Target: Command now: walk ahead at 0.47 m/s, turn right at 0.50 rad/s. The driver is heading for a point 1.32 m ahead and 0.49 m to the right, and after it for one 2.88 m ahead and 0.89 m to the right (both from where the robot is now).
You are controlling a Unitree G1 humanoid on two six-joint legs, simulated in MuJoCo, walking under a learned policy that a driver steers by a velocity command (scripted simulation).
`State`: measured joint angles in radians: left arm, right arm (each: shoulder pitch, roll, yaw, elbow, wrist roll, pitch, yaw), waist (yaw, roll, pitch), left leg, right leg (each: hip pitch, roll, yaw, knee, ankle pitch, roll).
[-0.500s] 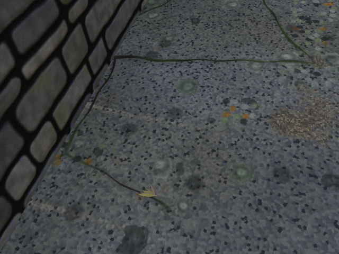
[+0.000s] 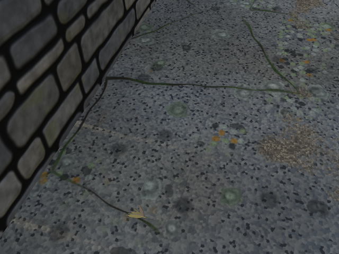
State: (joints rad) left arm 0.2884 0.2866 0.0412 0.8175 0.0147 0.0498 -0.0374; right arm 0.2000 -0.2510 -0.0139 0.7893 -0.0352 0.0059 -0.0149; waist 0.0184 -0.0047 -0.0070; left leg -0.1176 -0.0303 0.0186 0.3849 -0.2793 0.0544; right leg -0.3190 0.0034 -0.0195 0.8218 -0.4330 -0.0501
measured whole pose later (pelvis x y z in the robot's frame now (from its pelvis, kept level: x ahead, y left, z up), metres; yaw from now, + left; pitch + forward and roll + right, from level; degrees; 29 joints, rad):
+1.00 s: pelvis +0.61 -0.38 -0.02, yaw -39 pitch +3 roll +2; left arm -0.10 0.29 -0.02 0.60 0.05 -0.06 -0.09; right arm 0.59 -0.30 -0.04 0.95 -0.01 -0.10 0.02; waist -0.13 -0.01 0.00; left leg 0.17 0.01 0.05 0.15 -0.35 -0.03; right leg -0.70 -0.06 0.01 0.69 -0.07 -0.08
